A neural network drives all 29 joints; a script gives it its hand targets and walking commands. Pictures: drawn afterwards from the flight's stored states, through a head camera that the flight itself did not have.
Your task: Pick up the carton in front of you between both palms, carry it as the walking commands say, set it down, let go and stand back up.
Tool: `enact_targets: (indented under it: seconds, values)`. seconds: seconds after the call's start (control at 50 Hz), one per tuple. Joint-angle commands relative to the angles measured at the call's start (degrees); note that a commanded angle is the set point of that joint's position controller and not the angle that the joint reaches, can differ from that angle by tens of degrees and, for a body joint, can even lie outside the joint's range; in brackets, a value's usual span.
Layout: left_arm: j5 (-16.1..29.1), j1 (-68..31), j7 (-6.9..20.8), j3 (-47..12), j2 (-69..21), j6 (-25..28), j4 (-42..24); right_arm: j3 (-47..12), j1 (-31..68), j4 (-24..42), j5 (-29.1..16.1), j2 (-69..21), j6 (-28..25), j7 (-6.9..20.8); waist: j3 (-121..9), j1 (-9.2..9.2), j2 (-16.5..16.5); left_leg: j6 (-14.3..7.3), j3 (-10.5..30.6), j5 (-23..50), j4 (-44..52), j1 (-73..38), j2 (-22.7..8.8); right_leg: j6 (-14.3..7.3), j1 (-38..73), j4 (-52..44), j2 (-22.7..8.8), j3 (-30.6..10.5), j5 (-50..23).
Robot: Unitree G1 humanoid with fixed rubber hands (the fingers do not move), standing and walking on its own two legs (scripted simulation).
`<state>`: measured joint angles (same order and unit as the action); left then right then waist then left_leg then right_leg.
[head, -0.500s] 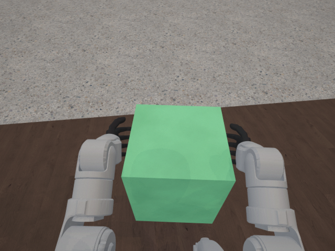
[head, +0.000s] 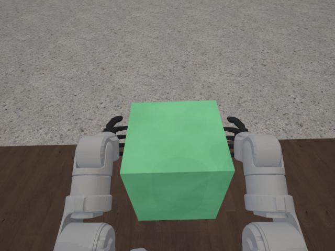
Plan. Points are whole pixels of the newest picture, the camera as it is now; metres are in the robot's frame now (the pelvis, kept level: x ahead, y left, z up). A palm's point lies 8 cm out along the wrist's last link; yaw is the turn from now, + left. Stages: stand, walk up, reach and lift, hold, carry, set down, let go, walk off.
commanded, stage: carry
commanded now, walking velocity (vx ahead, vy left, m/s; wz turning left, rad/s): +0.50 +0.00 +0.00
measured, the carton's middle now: (175, 163) +0.35 +0.01 +0.01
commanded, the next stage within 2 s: none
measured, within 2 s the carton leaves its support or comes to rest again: neither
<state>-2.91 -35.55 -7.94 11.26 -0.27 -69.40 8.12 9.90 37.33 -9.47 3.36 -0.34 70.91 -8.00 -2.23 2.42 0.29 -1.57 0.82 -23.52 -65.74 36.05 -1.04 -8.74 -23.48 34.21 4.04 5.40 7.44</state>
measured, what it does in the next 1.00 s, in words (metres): goes down: left foot 0.05 m lower, then right foot 0.04 m lower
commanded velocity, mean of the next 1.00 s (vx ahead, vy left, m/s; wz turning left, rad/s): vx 0.50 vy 0.00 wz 0.00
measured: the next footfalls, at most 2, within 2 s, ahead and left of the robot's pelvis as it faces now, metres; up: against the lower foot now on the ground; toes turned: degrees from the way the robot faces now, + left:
left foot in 0.32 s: +0.37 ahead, +0.09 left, -0.05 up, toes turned +1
right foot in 0.86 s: +0.67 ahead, -0.04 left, -0.09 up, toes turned -2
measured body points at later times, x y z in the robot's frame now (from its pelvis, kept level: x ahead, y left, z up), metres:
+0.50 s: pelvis +0.29 +0.05 -0.05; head +0.32 +0.05 +0.40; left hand +0.66 +0.18 +0.02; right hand +0.63 -0.12 +0.02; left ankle +0.33 +0.09 -0.77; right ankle +0.23 -0.08 -0.68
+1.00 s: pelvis +0.58 +0.00 -0.10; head +0.59 +0.00 +0.35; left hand +0.94 +0.15 +0.01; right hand +0.95 -0.15 +0.01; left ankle +0.47 +0.11 -0.72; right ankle +0.64 -0.04 -0.82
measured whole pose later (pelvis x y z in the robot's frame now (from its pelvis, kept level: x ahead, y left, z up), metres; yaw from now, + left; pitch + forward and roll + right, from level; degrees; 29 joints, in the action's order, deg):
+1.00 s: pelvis +0.58 +0.00 -0.10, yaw -1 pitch +4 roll +1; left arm -5.3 -36.3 -7.1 11.6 -1.4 -69.0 9.3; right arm 9.7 38.2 -12.3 2.1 1.0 69.0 -7.7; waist -4.5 0.7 0.0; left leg -2.5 -0.6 -28.8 -73.5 27.6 2.4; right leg -8.4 -27.4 36.0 3.9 5.4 4.9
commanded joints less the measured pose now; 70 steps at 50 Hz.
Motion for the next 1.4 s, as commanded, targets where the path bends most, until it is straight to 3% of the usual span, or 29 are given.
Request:
enact_targets:
  seconds: [0.0, 0.08, 0.22, 0.24, 0.28, 0.3, 0.32, 0.34, 0.36, 0.38, 0.4, 0.42, 0.48, 0.62, 0.74, 0.8, 0.82, 0.84, 0.86, 0.88, 0.9, 0.92, 0.94, 0.96, 1.02, 1.14, 1.3, 1.34, 1.38]
  values:
    - [30.2, -49.6, 15.7, -37.3, -67.2, 2.5, -11.9, -33.4, 43.8, 12.4, -23.4, -64.7, -4.5, 11.1, -27.0, 0.20, 5.4, 0.8, -0.6, 7.3, 5.0, 6.8, -1.3, -2.5, 25.4, -8.8, -16.6, -20.2, -27.4]
    - [30.2, -47.3, 15.5, -37.7, -65.6, 2.3, -13.7, -34.5, 42.2, 15.1, -22.2, -62.5, -4.6, 9.8, -28.4, 2.13, 5.6, 0.3, -1.7, 16.3, 12.1, 10.8, -0.7, -1.6, 32.7, -4.8, -14.1, -16.3, -38.2]
    - [27.3, -39.2, 16.7, -37.5, -64.1, 2.7, -5.6, -34.0, 35.9, 8.8, -18.5, -59.6, -3.8, 11.3, -23.2, 5.45, 5.7, -2.2, -6.9, 33.4, 38.2, 1.6, 4.1, -0.9, 33.5, 2.4, -9.2, -11.2, -33.9]
    - [27.1, -38.8, 16.9, -37.4, -64.3, 3.1, -4.1, -33.5, 35.4, 7.4, -18.2, -59.4, -3.9, 11.7, -22.5, 4.76, 6.1, -3.1, -7.0, 35.5, 41.1, -3.3, 4.0, -0.3, 31.1, 4.6, -9.0, -10.4, -31.9]
    - [27.2, -39.3, 17.4, -37.3, -65.3, 3.8, -1.1, -32.0, 33.9, 4.5, -17.6, -58.6, -4.4, 12.5, -24.0, -0.09, 4.6, -4.4, -8.3, 40.2, 46.7, -20.4, 3.3, 2.5, 22.7, 15.6, -7.8, -6.1, -30.2]
    - [27.1, -39.8, 17.6, -37.3, -65.6, 4.2, 0.2, -30.7, 33.2, 3.5, -17.1, -57.6, -4.6, 13.0, -25.6, -2.71, 1.7, -4.2, -3.5, 47.2, 42.1, -32.6, -2.1, 3.9, 12.2, 24.6, -6.3, -4.9, -17.3]
    - [27.0, -39.8, 17.8, -37.4, -66.4, 4.4, 1.4, -29.1, 32.7, 2.0, -17.0, -56.9, -4.7, 13.4, -29.2, -1.93, -7.1, -5.5, 9.2, 72.5, 29.3, -46.8, -14.8, 5.6, -2.3, 33.5, -3.3, -3.0, 18.3]
    - [27.1, -41.2, 17.5, -35.2, -67.1, 3.9, 2.4, -28.0, 33.1, 0.6, -16.0, -54.9, -5.1, 13.4, -35.7, -5.93, -17.8, -18.8, 29.2, 60.8, 31.1, -61.2, -25.0, 8.7, -19.2, 49.8, 2.1, -5.6, 31.9]
    - [26.5, -41.4, 17.2, -35.6, -67.1, 4.1, 1.5, -28.7, 32.0, 0.2, -17.2, -57.6, -5.5, 13.7, -37.0, -6.48, -13.0, -19.1, 32.4, 34.4, 35.2, -58.2, -22.2, 6.6, -21.9, 51.2, -0.8, -8.1, 29.0]
    - [26.8, -44.1, 16.8, -36.1, -67.9, 4.6, -0.7, -30.0, 35.2, 3.1, -19.2, -60.2, -6.1, 14.1, -31.9, -6.37, -8.5, -16.5, 28.8, 23.8, 38.0, -51.4, -17.6, 6.0, -23.9, 48.2, -2.2, -7.4, 25.6]
    - [27.0, -45.6, 16.2, -36.0, -68.4, 5.1, -3.0, -32.0, 40.2, 7.0, -21.9, -62.8, -6.4, 14.4, -28.6, -5.51, -3.5, -14.1, 25.6, 22.0, 39.7, -45.3, -15.6, 6.3, -22.7, 44.4, -3.7, -7.2, 22.0]
    - [26.8, -45.9, 15.5, -35.8, -68.8, 5.4, -5.0, -34.2, 44.1, 10.0, -24.6, -65.2, -6.6, 14.5, -27.5, -4.53, -2.6, -13.2, 23.8, 23.7, 40.7, -40.8, -15.0, 6.7, -21.0, 41.3, -4.7, -7.3, 19.8]
    - [25.8, -43.6, 13.4, -36.4, -68.9, 5.7, -8.7, -37.3, 47.8, 15.6, -29.2, -68.2, -7.1, 14.5, -28.0, -3.51, -4.2, -11.4, 18.9, 25.8, 41.4, -35.3, -13.2, 7.1, -16.9, 34.6, -6.2, -6.8, 16.8]
    - [22.6, -38.6, 10.8, -38.5, -64.7, 6.0, -13.8, -39.4, 41.9, 18.1, -30.0, -65.8, -6.8, 14.8, -29.2, -6.56, -6.1, -9.0, 10.4, 54.5, 35.4, -46.5, -9.9, 7.1, -24.7, 21.2, -6.0, -4.4, 1.7]
    - [20.4, -37.0, 11.0, -38.5, -58.9, 3.9, -13.5, -39.3, 37.8, 15.7, -28.3, -61.3, -5.3, 15.0, -25.0, -9.68, -6.0, -7.8, 5.5, 54.4, 31.1, -48.0, -5.4, 5.7, -17.7, -1.5, -1.4, 0.3, -13.3]
    - [18.7, -33.9, 11.7, -36.3, -55.9, 2.5, -9.9, -38.1, 35.5, 10.5, -27.3, -60.1, -4.3, 15.5, -23.6, -6.63, -6.3, -5.5, 2.3, 51.9, 23.2, -40.9, -4.4, 3.1, -2.2, -11.0, -0.5, 1.2, -19.3]
    - [17.7, -33.9, 12.0, -34.7, -54.8, 2.1, -7.7, -38.1, 37.4, 9.4, -27.5, -60.4, -4.2, 15.7, -25.1, -3.66, -5.4, -4.0, -0.7, 49.7, 16.3, -36.5, -3.5, 2.4, 7.6, -14.3, -1.2, 1.7, -23.4]
    - [17.3, -33.1, 12.4, -33.5, -54.1, 1.8, -6.2, -37.5, 38.1, 7.7, -27.4, -59.9, -4.1, 15.9, -26.5, -0.68, -2.4, -2.6, -2.1, 36.3, 7.7, -26.0, -2.0, 2.4, 19.9, -10.7, -6.3, -2.4, -31.1]
    - [17.4, -33.1, 12.8, -32.1, -53.6, 1.4, -4.2, -36.7, 39.0, 5.9, -27.1, -59.9, -3.8, 16.0, -28.7, -1.64, 5.4, -1.7, -3.7, 1.7, -0.3, -12.4, 0.5, 2.4, 32.1, 0.5, -17.6, -15.2, -54.2]
    - [16.6, -34.6, 12.9, -30.4, -51.1, 1.4, -2.6, -35.6, 40.3, 4.1, -27.4, -61.6, -3.1, 15.7, -34.6, 1.20, 17.2, 1.4, -1.2, -14.7, -14.8, 3.9, 7.2, -9.6, 46.6, 0.0, -27.4, -33.5, -49.0]
    - [18.1, -34.3, 13.2, -30.5, -53.4, 1.4, -1.1, -34.6, 40.4, 4.1, -26.9, -61.1, -2.9, 15.3, -35.9, 1.37, 14.0, -0.2, 1.5, -13.4, -18.4, 9.0, 4.7, -12.0, 46.2, -3.4, -27.2, -39.1, -23.3]
    - [19.8, -36.3, 13.8, -31.5, -56.9, 1.6, -2.2, -34.4, 42.5, 5.0, -26.4, -61.5, -3.1, 15.0, -31.5, 1.69, 9.1, -1.2, 1.5, -10.5, -15.8, 10.6, 2.9, -9.7, 39.2, -6.9, -22.6, -36.7, -9.1]
    - [21.6, -40.3, 14.4, -32.7, -59.5, 1.7, -4.0, -33.8, 43.6, 5.4, -26.2, -63.1, -3.3, 14.7, -28.3, 0.66, 3.0, -1.2, 1.6, -6.4, -11.5, 9.6, 1.4, -7.0, 32.7, -9.0, -20.5, -33.6, -5.3]
    - [23.9, -44.4, 14.9, -34.2, -62.3, 1.9, -6.2, -33.1, 44.1, 6.5, -25.6, -63.7, -3.7, 14.2, -25.8, -0.16, 1.5, -1.0, 1.5, -3.5, -7.7, 7.8, 0.2, -6.1, 26.7, -10.0, -19.5, -30.6, -7.0]
    - [28.5, -49.6, 15.4, -36.8, -66.9, 2.6, -10.2, -32.8, 44.7, 9.7, -25.0, -65.9, -4.3, 12.7, -25.9, -1.12, 3.5, 0.1, 0.5, -0.1, 0.1, 3.0, -0.7, -3.7, 21.0, -11.3, -17.7, -24.7, -11.3]
    - [29.9, -47.6, 15.2, -37.8, -66.4, 2.9, -14.1, -34.6, 42.0, 14.4, -23.1, -64.4, -5.0, 10.3, -28.5, 1.51, 5.4, 0.8, -1.1, 13.6, 9.9, 10.7, -1.4, -2.0, 31.7, -6.1, -15.6, -17.6, -35.4]
    - [27.4, -39.6, 15.8, -38.1, -62.6, 2.2, -8.8, -34.6, 36.3, 11.0, -19.5, -58.9, -3.4, 10.9, -23.8, 5.42, 5.6, -1.8, -6.6, 33.0, 37.7, 2.2, 3.6, -1.1, 34.1, 1.5, -9.6, -11.3, -33.1]
    - [26.9, -39.0, 16.3, -37.9, -62.9, 2.6, -5.2, -33.3, 34.9, 7.6, -18.6, -58.1, -3.3, 11.8, -23.0, 3.21, 6.1, -3.7, -7.2, 36.9, 43.8, -8.8, 3.4, 0.5, 28.9, 7.6, -9.1, -9.1, -31.1]
    - [27.0, -40.3, 16.9, -37.7, -63.8, 3.1, -1.9, -31.2, 33.4, 4.5, -17.6, -56.8, -3.5, 12.7, -25.6, -2.40, 2.6, -4.0, -5.7, 43.6, 43.8, -30.5, -0.4, 3.7, 14.7, 21.9, -6.8, -4.6, -20.1]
